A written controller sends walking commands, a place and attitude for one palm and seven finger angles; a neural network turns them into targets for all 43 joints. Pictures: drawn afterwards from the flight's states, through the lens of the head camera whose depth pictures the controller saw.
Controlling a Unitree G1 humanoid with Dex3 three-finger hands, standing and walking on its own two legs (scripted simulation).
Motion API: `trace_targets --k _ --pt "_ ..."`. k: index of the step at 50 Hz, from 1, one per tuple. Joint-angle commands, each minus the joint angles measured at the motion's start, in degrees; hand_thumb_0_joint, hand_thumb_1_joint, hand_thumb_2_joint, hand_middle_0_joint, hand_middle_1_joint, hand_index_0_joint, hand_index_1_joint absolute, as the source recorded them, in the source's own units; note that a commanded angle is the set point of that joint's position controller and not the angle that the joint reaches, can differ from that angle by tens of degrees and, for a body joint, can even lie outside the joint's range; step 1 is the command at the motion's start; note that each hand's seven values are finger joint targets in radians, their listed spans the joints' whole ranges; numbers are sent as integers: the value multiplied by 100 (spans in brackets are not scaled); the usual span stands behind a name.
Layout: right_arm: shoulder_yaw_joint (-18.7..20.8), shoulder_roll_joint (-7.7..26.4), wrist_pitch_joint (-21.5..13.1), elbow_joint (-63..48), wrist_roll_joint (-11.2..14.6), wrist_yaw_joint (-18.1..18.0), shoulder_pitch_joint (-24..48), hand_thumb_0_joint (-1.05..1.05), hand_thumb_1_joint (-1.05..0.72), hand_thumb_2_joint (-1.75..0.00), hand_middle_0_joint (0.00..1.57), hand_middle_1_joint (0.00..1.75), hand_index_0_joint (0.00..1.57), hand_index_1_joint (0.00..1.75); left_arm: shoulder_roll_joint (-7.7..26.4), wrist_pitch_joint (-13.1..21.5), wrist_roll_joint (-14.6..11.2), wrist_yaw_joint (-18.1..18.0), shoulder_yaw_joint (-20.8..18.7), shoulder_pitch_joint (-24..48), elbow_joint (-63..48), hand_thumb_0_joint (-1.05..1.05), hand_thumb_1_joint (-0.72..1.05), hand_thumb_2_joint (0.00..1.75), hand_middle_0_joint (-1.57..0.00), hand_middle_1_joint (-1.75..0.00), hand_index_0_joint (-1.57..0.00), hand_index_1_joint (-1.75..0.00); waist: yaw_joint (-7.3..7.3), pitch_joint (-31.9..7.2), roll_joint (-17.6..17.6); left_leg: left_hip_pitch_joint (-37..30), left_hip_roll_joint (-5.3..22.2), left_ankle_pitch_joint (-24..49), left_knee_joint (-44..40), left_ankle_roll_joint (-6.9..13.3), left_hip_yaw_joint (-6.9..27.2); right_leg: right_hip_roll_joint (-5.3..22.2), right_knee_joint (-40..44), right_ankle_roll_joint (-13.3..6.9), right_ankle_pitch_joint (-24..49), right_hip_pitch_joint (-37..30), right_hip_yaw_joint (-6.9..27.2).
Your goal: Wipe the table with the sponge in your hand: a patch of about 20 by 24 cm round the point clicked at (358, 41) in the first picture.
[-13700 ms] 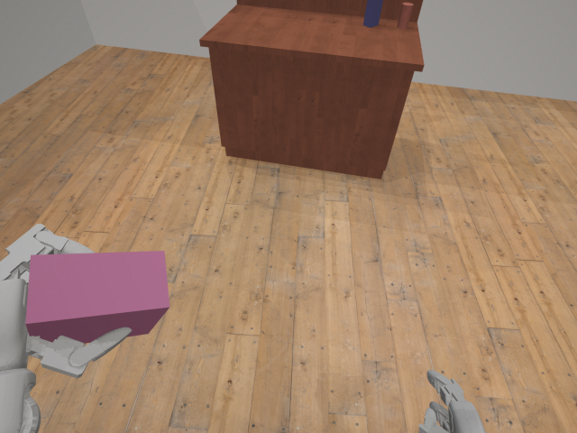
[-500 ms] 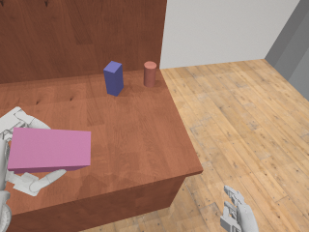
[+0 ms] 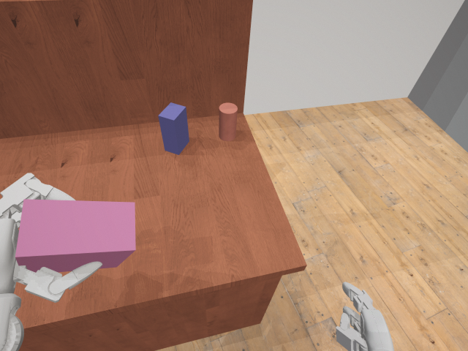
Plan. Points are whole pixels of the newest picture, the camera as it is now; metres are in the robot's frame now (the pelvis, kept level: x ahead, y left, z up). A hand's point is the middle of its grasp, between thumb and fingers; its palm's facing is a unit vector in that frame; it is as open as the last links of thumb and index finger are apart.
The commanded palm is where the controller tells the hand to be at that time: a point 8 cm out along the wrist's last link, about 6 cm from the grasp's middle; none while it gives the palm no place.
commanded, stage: look again from close up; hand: left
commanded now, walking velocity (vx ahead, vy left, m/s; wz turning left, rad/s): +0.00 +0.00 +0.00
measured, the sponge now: (94, 238) +0.23 +0.21 +0.13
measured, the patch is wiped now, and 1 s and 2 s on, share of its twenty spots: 0.00 0.00 0.00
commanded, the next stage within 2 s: shuffle to correct the standing spot in 0.30 s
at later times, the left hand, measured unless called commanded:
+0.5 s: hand (38, 247) +0.20 +0.26 +0.16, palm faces +0.35 -0.85 -0.40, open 10.4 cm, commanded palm +0.14 +0.29 +0.17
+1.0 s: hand (121, 228) +0.24 +0.17 +0.15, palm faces +0.22 -0.88 -0.43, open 10.4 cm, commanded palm +0.18 +0.22 +0.17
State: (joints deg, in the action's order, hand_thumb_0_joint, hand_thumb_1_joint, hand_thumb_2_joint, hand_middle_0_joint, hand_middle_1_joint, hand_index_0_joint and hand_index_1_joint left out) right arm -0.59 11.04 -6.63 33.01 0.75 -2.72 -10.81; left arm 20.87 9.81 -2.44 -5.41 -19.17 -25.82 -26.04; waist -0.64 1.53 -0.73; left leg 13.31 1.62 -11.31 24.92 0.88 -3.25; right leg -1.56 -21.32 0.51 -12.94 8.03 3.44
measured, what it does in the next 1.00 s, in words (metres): stands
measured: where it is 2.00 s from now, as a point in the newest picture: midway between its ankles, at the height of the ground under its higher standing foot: outside the picture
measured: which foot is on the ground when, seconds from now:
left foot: down 0.00-1.00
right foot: down 0.00-1.00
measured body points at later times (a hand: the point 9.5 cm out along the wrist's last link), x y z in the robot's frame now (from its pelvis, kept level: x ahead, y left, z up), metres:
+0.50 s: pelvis -0.02 +0.01 +0.00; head +0.00 +0.03 +0.45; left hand +0.17 +0.30 +0.18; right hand +0.15 -0.21 -0.07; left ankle +0.02 +0.11 -0.74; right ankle -0.02 -0.13 -0.74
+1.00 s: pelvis -0.01 -0.04 -0.01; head +0.02 -0.04 +0.43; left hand +0.22 +0.22 +0.17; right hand +0.13 -0.31 -0.09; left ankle +0.02 +0.11 -0.74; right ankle -0.02 -0.13 -0.74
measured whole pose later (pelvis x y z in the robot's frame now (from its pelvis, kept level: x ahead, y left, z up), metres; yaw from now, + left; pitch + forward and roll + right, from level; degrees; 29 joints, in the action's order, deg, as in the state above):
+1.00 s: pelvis -0.01 -0.04 -0.01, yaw -5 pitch +0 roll -1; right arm 2.6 12.1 -3.3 31.0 1.4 -1.8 -12.5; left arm 22.6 8.4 -4.4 -3.4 -22.3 -26.5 -30.3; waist 0.9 3.5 -0.2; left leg 18.4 8.1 -16.1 34.7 -2.3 -5.5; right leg -7.7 -32.2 -3.4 -16.4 15.6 5.6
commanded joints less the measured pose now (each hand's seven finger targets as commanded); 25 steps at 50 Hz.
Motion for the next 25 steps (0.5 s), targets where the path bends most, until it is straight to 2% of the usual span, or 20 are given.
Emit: trace_targets --k 1,5,7,9,15,17,20,21,24,25 --pt "256 700 -288 -893 18 -67 486 0 -90 -90 20 30 20 30 926 395 -48 -137 -632 546 -1376 0 10 130 -120 -160 -120 -160 16 -771 409 -666 406 533 -373 104 508 452 310 -190 1225 276 302" --pt "265 687 -300 -892 30 -72 482 0 -90 -90 20 30 20 30 1017 375 -40 -151 -732 474 -1313 0 10 130 -120 -160 -120 -160 9 -703 359 -604 412 318 -430 93 537 444 368 -190 1035 311 290" --pt "276 692 -308 -913 35 -67 474 0 -90 -90 20 30 20 30 956 393 -20 -150 -662 537 -1373 0 10 130 -120 -160 -120 -160 17 -711 427 -582 418 203 -457 99 547 431 340 -196 974 309 298" --pt "272 685 -307 -904 30 -65 446 0 -90 -90 20 30 20 30 941 381 -27 -148 -687 440 -1240 0 10 130 -120 -160 -120 -160 12 -690 333 -552 424 127 -467 103 558 429 369 -188 912 332 305" --pt "270 684 -369 -877 43 -72 463 0 -90 -90 20 30 20 30 1051 445 6 -160 -745 511 -1488 0 10 130 -120 -160 -120 -160 14 -732 536 -548 474 -31 -589 108 624 394 269 -186 766 305 192" --pt "277 684 -385 -884 41 -66 431 0 -90 -90 20 30 20 30 980 460 13 -160 -700 504 -1467 0 10 130 -120 -160 -120 -160 15 -752 481 -500 496 -87 -611 109 646 386 230 -180 742 267 171" --pt "268 693 -408 -844 39 -69 431 0 -90 -90 20 30 20 30 1022 475 29 -161 -741 497 -1420 0 10 130 -120 -160 -120 -160 19 -646 587 -404 524 -312 -731 88 701 355 209 -174 565 317 129" --pt "260 701 -401 -838 17 -63 410 0 -90 -90 20 30 20 30 911 491 25 -140 -657 497 -1341 0 10 130 -120 -160 -120 -160 23 -618 548 -379 586 -469 -791 96 707 302 175 -162 475 369 86" --pt "317 695 -377 -888 47 -32 376 0 -90 -90 20 30 20 30 968 480 8 -115 -768 628 -1259 0 10 130 -120 -160 -120 -160 20 -623 560 -402 866 -677 -899 113 861 199 -69 -121 376 519 22" --pt "308 689 -372 -899 55 -28 420 0 -90 -90 20 30 20 30 1018 468 3 -102 -794 674 -1305 0 10 130 -120 -160 -120 -160 12 -598 708 -413 959 -759 -974 105 885 167 -203 -107 303 602 -35"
